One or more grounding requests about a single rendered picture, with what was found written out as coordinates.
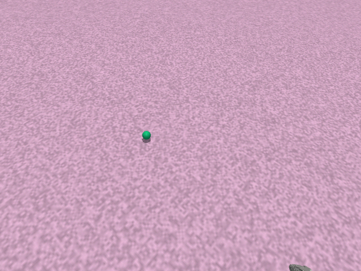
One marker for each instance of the ball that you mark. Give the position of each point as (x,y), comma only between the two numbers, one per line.
(146,135)

